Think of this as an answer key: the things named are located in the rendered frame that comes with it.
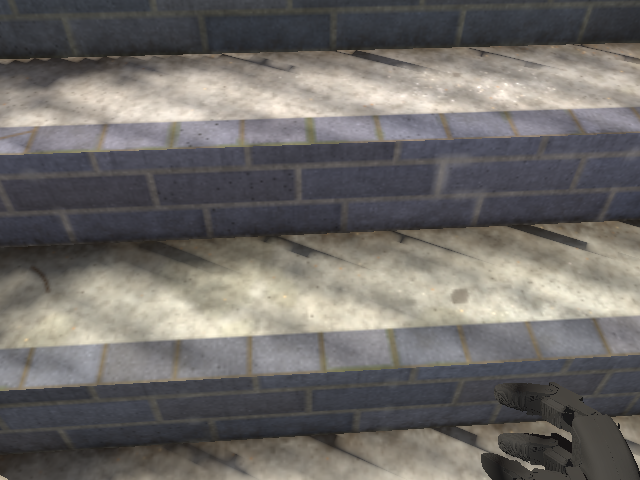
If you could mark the right robot hand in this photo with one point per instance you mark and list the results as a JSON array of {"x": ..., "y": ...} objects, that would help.
[{"x": 598, "y": 450}]

